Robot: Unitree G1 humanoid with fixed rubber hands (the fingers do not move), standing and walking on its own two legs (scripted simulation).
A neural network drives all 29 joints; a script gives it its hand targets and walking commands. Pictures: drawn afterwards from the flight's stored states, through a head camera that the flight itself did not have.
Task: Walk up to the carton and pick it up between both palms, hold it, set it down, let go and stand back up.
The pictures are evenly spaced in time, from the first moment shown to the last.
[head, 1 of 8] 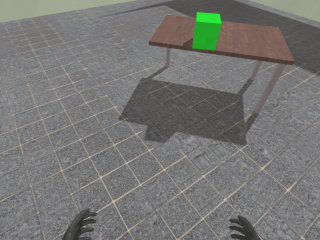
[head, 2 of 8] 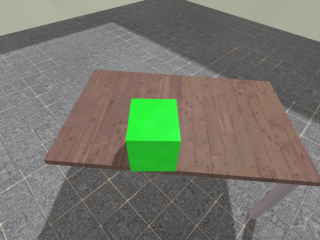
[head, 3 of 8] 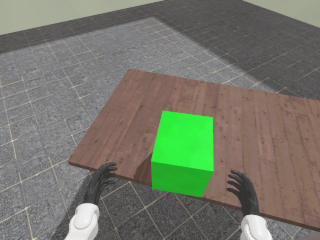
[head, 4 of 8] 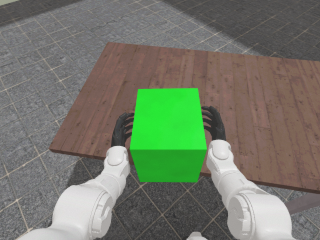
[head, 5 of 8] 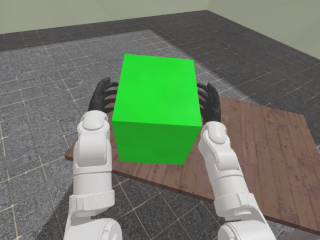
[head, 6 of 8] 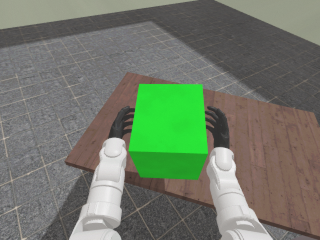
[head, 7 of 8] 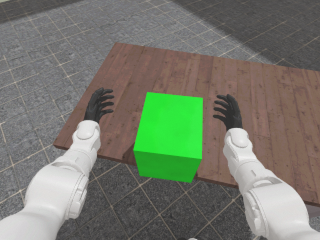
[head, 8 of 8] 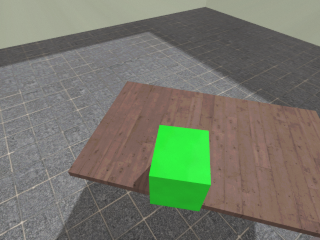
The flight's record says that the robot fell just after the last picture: no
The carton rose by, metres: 0.27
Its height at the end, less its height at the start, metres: +0.00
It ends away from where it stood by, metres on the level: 0.02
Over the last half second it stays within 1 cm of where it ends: yes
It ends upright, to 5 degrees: yes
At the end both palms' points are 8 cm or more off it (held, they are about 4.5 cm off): yes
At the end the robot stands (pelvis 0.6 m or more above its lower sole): yes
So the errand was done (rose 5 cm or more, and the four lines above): yes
